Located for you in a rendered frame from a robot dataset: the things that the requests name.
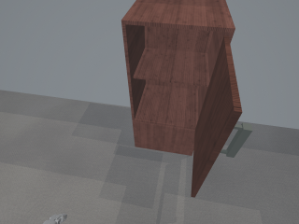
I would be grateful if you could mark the left robot hand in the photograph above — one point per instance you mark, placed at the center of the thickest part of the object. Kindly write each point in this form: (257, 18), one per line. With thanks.
(56, 219)

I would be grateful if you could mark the handle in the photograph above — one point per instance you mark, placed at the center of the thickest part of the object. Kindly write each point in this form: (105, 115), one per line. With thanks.
(244, 130)

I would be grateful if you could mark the cupboard door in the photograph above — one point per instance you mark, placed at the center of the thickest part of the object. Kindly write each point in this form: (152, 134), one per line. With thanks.
(220, 112)

